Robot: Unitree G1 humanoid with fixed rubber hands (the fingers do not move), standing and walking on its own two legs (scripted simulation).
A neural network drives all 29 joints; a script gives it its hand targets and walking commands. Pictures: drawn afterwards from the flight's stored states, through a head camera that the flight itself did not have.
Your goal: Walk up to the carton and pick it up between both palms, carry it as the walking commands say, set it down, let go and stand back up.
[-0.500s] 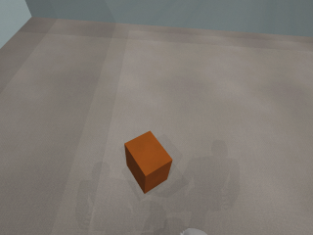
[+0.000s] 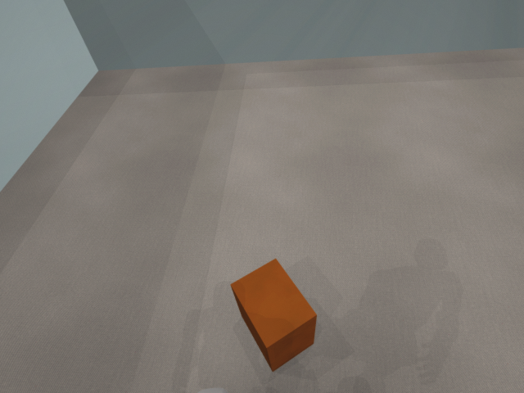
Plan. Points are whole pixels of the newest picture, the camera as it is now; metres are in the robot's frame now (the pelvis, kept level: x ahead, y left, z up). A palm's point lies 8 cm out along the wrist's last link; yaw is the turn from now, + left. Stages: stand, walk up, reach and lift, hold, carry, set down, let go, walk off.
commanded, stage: walk up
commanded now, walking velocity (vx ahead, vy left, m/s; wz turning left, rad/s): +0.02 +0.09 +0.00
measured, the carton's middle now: (274, 315) +0.48 +0.04 -0.64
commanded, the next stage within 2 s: none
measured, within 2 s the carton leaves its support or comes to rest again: neither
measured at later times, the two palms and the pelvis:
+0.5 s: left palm out of the picture +0.00 +0.27 -0.16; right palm out of the picture +0.09 -0.15 -0.14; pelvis +0.03 +0.07 -0.01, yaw +0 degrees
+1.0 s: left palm out of the picture +0.03 +0.19 -0.14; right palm out of the picture +0.02 -0.34 -0.15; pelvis +0.00 -0.07 -0.02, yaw +14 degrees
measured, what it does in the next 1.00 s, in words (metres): steps on the spot: left foot, then right foot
